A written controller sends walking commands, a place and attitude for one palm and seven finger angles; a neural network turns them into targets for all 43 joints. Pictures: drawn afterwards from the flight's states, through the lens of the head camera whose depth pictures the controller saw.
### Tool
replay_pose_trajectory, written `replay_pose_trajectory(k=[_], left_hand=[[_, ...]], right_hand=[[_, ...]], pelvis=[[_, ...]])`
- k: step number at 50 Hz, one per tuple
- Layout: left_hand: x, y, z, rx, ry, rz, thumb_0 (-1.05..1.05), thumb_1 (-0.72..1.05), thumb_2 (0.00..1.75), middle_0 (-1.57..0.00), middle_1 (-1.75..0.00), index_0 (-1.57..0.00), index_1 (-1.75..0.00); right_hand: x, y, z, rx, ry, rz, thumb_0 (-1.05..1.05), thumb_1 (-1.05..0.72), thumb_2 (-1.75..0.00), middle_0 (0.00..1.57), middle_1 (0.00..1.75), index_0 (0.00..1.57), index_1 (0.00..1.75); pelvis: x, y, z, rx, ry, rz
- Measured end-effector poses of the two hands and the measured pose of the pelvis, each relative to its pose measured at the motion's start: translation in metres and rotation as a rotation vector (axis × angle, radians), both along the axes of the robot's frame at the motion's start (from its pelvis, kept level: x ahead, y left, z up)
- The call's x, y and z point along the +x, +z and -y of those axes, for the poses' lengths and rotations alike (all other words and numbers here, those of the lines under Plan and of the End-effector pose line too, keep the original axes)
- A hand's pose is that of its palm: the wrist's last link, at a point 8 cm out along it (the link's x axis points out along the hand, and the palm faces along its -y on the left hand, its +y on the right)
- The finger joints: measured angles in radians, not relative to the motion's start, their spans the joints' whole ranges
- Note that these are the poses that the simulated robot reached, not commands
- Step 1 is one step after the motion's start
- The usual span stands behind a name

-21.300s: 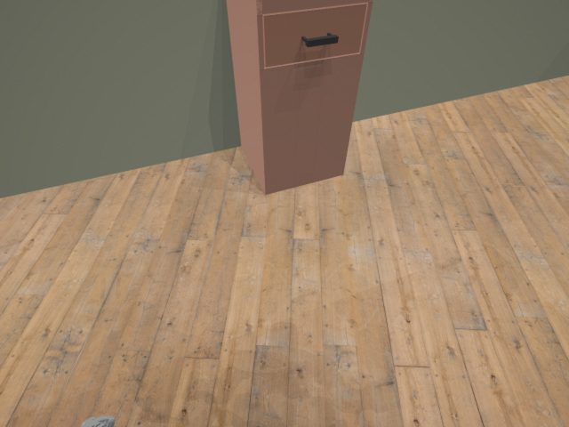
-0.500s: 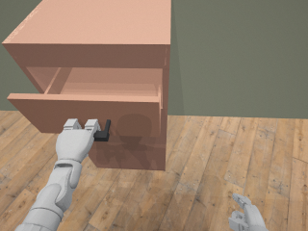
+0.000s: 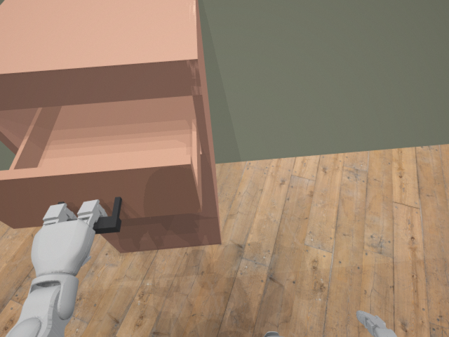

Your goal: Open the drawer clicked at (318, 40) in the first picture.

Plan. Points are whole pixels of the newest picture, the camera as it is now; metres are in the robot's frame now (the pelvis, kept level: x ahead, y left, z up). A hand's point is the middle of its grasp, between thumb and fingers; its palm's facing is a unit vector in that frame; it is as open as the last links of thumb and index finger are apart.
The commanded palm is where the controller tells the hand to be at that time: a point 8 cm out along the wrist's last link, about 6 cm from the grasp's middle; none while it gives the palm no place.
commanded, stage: pull the drawer open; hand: left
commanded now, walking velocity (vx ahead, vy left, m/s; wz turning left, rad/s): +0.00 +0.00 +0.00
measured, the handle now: (86, 216) +0.32 +0.27 +0.01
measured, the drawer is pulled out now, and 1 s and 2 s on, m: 0.17 0.30 0.30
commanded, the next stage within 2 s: open the thumb to release the handle in 0.80 s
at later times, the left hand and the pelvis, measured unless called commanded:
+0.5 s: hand (68, 319) +0.16 +0.26 +0.00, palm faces -0.06 -0.09 -0.99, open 5.9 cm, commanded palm +0.10 +0.27 +0.05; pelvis +0.01 +0.00 +0.00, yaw +0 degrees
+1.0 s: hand (63, 334) +0.14 +0.26 -0.01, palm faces +0.00 -0.05 -1.00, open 6.0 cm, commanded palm +0.11 +0.26 +0.05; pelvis +0.00 +0.00 -0.03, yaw +1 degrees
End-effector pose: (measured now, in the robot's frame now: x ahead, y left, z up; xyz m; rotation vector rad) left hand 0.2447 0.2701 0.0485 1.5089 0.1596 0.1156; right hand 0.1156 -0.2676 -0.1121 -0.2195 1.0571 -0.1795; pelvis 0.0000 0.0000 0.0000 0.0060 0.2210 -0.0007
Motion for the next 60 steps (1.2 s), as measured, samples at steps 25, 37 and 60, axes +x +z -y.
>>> replay_pose_trajectory(k=[25,37,60], left_hand=[[-0.103,0.004,0.013,-0.034,0.04,-0.039,0.05,0.71,0.75,-0.25,-1.3,-0.38,-1.29],[-0.131,0.004,0.016,-0.034,0.022,-0.039,0.04,0.71,0.76,-0.24,-1.27,-0.36,-1.26],[-0.124,0.003,0.021,-0.003,0.105,0.042,0.01,0.36,0.67,-0.36,-1.28,-0.38,-1.28]], right_hand=[[0.123,0.03,-0.073,0.113,0.254,0.297,0.01,-0.91,-0.89,0.2,0.3,0.2,0.3],[0.099,0.009,-0.056,0.084,0.238,0.208,0.01,-0.91,-0.89,0.2,0.3,0.2,0.3],[0.066,-0.003,-0.053,0.097,0.207,0.199,0.02,-0.91,-0.89,0.2,0.3,0.2,0.3]], pelvis=[[0.013,-0.005,-0.001,-0.007,0.008,0.039],[0.01,-0.016,-0.005,-0.009,-0.004,0.005],[-0.013,-0.017,0.006,0.007,0.031,0.062]])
